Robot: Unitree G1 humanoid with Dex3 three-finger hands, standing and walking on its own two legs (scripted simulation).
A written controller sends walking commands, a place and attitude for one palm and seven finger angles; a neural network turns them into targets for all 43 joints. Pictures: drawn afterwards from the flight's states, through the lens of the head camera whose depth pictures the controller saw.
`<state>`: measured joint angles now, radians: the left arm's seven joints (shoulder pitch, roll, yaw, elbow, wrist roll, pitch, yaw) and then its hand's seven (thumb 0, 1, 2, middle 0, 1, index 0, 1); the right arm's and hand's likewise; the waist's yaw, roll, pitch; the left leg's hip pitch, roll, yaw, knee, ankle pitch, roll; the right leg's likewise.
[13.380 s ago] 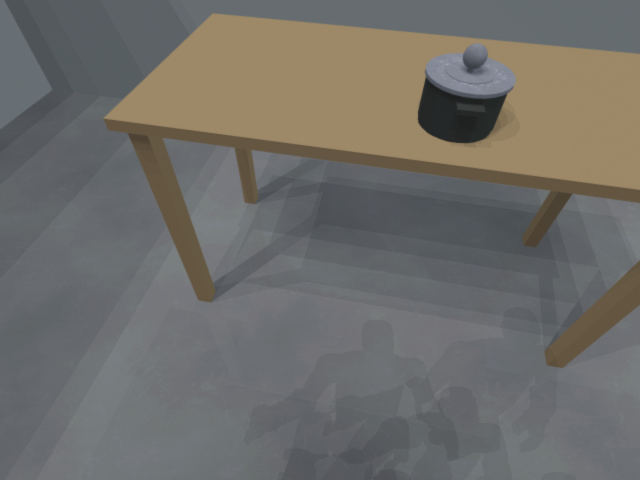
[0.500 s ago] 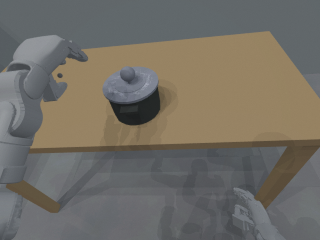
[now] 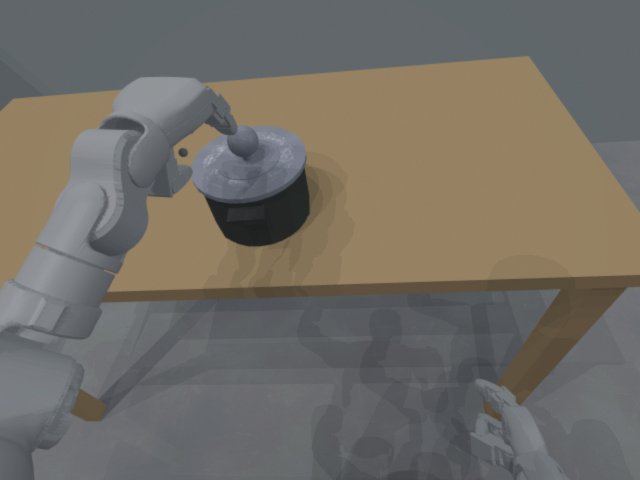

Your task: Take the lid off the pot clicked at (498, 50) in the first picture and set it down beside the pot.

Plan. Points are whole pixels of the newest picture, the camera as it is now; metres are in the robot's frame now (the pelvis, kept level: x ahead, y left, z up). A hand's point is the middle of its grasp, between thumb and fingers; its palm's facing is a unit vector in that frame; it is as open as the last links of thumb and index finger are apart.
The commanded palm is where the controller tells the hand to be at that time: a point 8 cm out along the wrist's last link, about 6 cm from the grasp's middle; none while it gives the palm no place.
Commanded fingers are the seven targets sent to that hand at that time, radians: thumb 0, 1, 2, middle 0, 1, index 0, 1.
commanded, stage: move the open hand above the knob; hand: left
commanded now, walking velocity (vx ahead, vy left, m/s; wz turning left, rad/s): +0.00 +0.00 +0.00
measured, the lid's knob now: (242, 141) +0.53 +0.14 +0.15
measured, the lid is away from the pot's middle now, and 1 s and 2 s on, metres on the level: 0.00 0.00 0.00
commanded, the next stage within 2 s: none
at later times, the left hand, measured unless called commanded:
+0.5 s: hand (202, 113) +0.48 +0.16 +0.23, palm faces -0.15 -0.03 -0.99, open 10.0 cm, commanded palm +0.46 +0.16 +0.30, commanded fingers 0.00 -0.40 1.74 -0.89 -0.08 -0.89 -0.08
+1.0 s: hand (224, 77) +0.51 +0.13 +0.26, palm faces -0.11 -0.08 -0.99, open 9.9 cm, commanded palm +0.47 +0.15 +0.30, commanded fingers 0.00 -0.40 1.74 -0.89 -0.08 -0.89 -0.08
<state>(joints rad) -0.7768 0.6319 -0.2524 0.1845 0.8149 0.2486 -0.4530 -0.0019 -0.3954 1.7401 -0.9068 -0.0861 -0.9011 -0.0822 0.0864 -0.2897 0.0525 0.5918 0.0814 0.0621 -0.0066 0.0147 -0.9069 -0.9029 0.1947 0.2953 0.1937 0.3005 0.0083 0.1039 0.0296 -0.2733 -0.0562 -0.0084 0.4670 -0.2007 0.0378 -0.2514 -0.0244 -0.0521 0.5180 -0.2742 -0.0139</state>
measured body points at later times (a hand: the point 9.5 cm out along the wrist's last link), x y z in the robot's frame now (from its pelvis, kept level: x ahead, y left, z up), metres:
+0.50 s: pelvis +0.02 +0.01 +0.00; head +0.04 -0.04 +0.45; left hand +0.48 +0.16 +0.29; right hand +0.16 -0.24 -0.12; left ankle +0.03 +0.10 -0.74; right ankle +0.00 -0.11 -0.74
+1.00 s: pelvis +0.03 +0.02 +0.00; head +0.05 -0.02 +0.45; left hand +0.51 +0.14 +0.31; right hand +0.14 -0.23 -0.13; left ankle +0.03 +0.10 -0.74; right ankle +0.00 -0.11 -0.74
